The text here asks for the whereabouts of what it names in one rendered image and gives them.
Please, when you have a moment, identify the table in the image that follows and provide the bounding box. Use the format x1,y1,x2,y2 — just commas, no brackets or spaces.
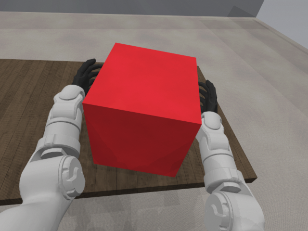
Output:
0,59,257,206

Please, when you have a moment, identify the robot right hand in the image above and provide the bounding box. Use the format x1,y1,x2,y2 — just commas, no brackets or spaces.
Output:
198,80,218,113

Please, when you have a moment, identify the robot left forearm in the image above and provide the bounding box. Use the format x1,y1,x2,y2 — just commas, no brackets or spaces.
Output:
19,85,85,198

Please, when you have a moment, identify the robot left upper arm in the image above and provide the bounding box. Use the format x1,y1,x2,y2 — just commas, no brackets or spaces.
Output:
0,155,85,231

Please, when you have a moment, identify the robot left hand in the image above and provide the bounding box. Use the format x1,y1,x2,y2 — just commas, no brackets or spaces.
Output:
72,59,103,96

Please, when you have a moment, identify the robot right forearm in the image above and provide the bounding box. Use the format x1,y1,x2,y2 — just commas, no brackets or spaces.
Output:
196,111,255,199

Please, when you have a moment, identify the carton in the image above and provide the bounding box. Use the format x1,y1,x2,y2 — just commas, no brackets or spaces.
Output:
82,43,202,177

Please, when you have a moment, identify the robot right upper arm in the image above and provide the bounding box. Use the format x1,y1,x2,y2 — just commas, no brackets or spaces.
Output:
204,191,265,231

